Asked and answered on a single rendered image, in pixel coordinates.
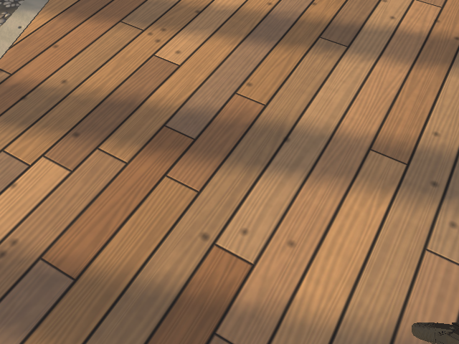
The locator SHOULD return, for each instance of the robot right hand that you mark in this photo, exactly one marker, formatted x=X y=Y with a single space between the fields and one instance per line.
x=439 y=333

